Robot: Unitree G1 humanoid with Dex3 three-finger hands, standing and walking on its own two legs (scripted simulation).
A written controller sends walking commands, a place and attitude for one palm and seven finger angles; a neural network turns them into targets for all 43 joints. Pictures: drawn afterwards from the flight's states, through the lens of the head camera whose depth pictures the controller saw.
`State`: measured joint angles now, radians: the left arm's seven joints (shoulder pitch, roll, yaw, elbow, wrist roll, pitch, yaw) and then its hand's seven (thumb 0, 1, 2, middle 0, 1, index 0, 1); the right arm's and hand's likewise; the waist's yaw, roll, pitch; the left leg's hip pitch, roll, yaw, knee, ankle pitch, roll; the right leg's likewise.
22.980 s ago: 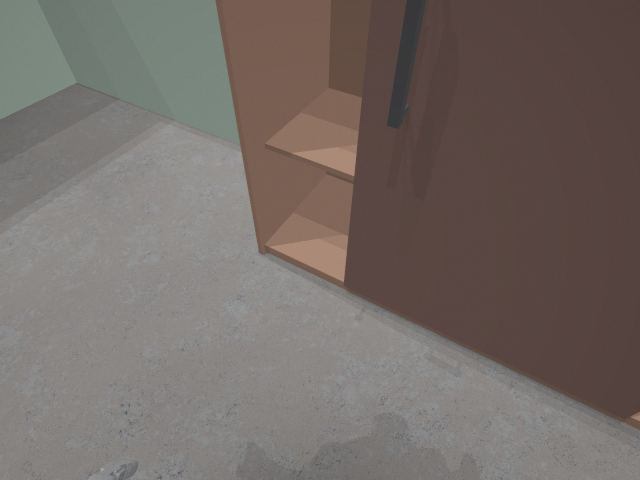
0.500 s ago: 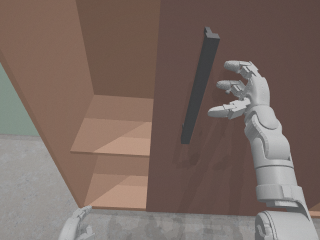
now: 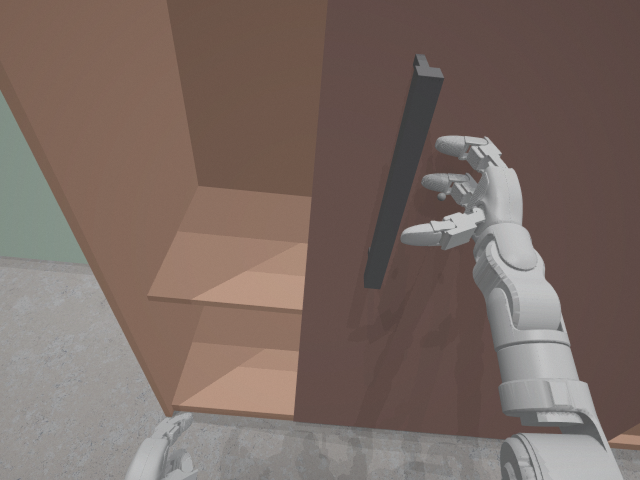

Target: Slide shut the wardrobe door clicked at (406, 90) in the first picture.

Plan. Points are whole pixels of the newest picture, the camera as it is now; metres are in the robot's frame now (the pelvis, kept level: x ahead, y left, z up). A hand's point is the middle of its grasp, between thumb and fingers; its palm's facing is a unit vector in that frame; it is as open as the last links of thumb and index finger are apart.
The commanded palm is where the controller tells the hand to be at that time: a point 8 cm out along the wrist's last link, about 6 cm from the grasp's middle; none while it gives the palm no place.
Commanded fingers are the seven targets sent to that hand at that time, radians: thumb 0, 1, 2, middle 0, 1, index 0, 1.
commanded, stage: move the hooked fingers beside the handle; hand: right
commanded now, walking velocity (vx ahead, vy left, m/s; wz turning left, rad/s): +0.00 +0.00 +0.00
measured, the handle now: (392, 189) +0.43 -0.06 +0.18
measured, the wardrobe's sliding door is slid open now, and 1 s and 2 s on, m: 0.37 0.37 0.37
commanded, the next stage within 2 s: feel for the door with the fingertips in 1.40 s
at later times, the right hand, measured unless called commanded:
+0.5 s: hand (434, 217) +0.38 -0.11 +0.18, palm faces +0.05 +1.00 -0.01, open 14.0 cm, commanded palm +0.34 -0.15 +0.19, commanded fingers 0.00 0.50 -0.30 0.30 1.20 0.30 1.20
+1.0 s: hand (444, 206) +0.38 -0.11 +0.20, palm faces +0.07 +1.00 -0.03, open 13.8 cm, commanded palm +0.36 -0.16 +0.19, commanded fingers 0.00 0.50 -0.30 0.30 1.20 0.30 1.20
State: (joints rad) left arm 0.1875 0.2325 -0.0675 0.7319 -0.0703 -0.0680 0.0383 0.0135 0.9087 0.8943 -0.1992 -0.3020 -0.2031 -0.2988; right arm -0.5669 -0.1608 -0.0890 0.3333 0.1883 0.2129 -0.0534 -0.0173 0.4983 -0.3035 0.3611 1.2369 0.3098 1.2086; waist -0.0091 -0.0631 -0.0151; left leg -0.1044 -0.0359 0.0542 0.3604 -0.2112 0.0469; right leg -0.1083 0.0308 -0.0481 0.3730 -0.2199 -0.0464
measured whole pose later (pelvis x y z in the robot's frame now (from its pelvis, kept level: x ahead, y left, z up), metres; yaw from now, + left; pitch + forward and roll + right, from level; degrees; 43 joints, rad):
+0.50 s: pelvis +0.00 +0.01 +0.00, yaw +0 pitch -2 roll +0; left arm 0.14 0.24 -0.07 0.68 -0.07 0.01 0.04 0.01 0.91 0.89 -0.20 -0.30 -0.20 -0.30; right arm -0.49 -0.16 -0.10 0.25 0.19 0.33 -0.05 -0.01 0.50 -0.30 0.30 1.20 0.30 1.20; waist -0.01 -0.06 -0.02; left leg -0.10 -0.05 0.06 0.35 -0.21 0.06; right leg -0.11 0.02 -0.04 0.37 -0.22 -0.03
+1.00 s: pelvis +0.00 +0.02 +0.00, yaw +0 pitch -2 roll +0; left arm 0.18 0.25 -0.06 0.69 -0.08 0.00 0.04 0.01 0.91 0.89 -0.20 -0.30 -0.20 -0.30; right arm -0.47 -0.19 -0.12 0.22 0.19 0.25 -0.04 -0.02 0.50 -0.30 0.32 1.22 0.33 1.21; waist -0.02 -0.07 -0.03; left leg -0.11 -0.05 0.06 0.36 -0.21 0.07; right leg -0.12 0.01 -0.04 0.37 -0.22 -0.02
